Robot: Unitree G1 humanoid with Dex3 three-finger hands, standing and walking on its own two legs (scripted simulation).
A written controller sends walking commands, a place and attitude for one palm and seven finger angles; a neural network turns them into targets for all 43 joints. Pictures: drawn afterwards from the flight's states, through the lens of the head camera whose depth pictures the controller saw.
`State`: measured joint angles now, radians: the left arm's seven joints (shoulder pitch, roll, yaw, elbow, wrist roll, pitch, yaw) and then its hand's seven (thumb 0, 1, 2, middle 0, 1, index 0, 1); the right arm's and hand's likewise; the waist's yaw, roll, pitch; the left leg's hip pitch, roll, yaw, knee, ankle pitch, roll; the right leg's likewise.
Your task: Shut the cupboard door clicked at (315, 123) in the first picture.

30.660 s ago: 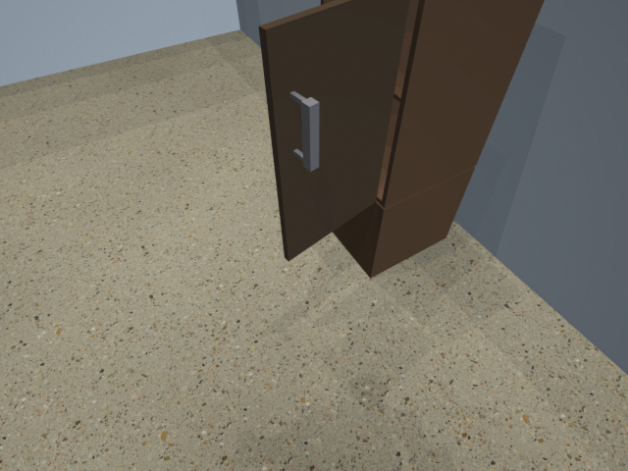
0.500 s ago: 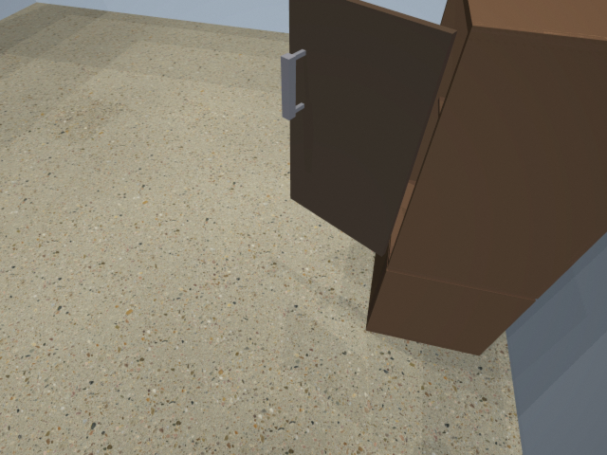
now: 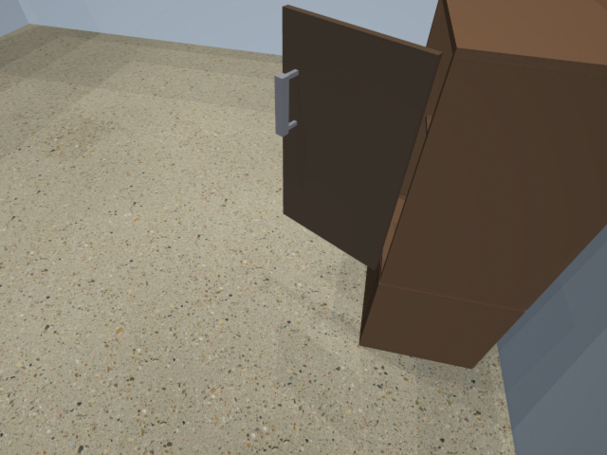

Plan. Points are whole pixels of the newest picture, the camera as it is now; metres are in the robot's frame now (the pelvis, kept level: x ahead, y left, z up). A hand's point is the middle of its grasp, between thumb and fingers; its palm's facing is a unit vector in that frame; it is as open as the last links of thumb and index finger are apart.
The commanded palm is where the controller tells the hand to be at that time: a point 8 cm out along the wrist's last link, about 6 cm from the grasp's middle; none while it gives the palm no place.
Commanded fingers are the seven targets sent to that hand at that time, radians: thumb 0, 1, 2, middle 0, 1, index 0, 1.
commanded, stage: look to check the result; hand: left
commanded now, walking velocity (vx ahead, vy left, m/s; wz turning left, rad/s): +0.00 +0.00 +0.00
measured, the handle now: (287, 103) +0.83 +0.08 +0.06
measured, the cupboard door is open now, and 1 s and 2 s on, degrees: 62 62 62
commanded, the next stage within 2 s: walk to a spot facing it in 0.56 s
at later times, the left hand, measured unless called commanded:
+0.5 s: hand out of the picture -0.02 +0.17 -0.18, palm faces +0.00 -0.98 -0.21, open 7.4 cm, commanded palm none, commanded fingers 0.00 0.90 0.90 -0.20 -0.30 -0.20 -0.30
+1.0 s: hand out of the picture +0.03 +0.19 -0.19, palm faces +0.14 -0.96 -0.24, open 7.4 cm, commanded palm none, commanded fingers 0.00 0.90 0.90 -0.20 -0.30 -0.20 -0.30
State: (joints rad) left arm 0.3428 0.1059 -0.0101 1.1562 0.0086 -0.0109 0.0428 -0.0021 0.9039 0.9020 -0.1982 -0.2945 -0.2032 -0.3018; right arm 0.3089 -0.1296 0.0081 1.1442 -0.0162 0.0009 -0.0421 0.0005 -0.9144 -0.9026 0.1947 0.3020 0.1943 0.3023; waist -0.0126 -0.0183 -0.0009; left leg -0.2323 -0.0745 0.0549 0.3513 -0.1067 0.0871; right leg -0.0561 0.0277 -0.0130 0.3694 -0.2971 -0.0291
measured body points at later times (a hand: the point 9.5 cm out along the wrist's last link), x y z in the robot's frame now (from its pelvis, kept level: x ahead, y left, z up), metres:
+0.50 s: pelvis +0.01 +0.00 +0.00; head +0.02 +0.00 +0.45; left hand -0.02 +0.23 -0.16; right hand +0.01 -0.24 -0.16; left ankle +0.05 +0.06 -0.74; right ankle -0.06 -0.10 -0.74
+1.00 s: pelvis +0.02 -0.01 -0.02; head +0.05 +0.00 +0.43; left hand +0.02 +0.24 -0.17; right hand +0.06 -0.24 -0.17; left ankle +0.04 +0.07 -0.73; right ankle -0.06 -0.10 -0.74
